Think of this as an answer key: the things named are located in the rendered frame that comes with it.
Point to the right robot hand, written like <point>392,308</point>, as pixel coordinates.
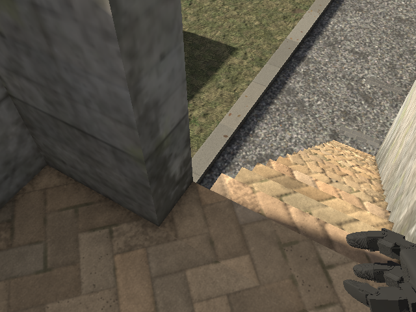
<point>400,295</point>

